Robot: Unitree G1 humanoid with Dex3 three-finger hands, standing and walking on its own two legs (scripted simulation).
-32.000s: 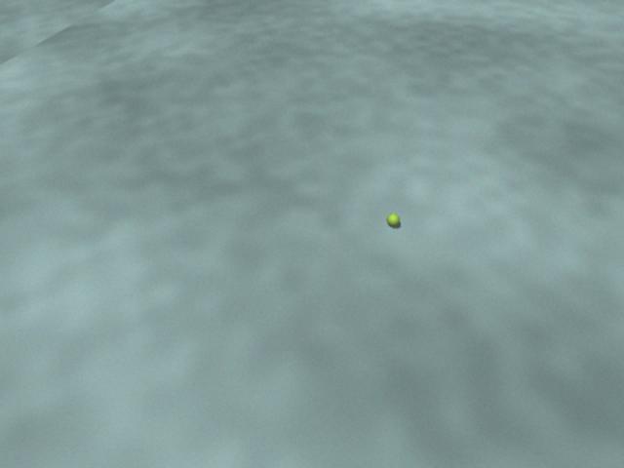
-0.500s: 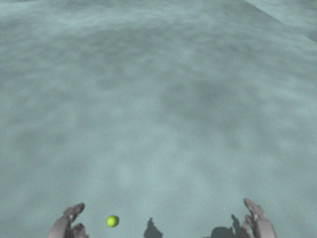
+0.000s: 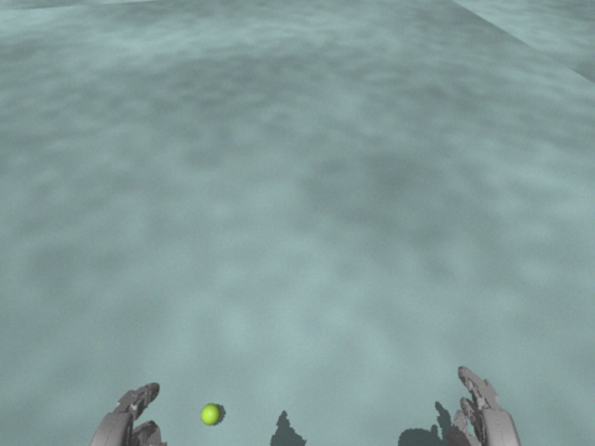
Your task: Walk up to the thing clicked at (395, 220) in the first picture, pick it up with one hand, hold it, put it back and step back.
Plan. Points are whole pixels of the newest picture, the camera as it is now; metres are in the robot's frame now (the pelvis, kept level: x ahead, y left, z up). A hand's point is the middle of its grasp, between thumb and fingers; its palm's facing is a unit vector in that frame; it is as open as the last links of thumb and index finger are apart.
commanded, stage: home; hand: left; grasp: from above
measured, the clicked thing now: (210, 414) +0.38 +0.25 -0.69
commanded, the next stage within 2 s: stand in 0.82 s
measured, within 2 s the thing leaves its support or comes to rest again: neither
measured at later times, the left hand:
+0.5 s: hand (166, 445) +0.17 +0.18 -0.05, palm faces +0.04 -0.98 -0.20, open 7.4 cm
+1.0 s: hand out of the picture +0.17 +0.19 -0.07, palm faces +0.00 -0.96 -0.29, open 7.4 cm
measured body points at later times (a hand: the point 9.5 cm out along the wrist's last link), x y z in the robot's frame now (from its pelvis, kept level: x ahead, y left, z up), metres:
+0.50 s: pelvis +0.01 +0.00 +0.00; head +0.02 +0.00 +0.45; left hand +0.16 +0.23 -0.03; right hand +0.17 -0.25 -0.06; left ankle +0.01 +0.12 -0.68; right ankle +0.01 -0.14 -0.68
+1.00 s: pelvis +0.00 +0.00 +0.01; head +0.02 +0.01 +0.46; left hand +0.17 +0.24 -0.05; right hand +0.16 -0.25 -0.08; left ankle +0.01 +0.12 -0.68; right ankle +0.01 -0.14 -0.68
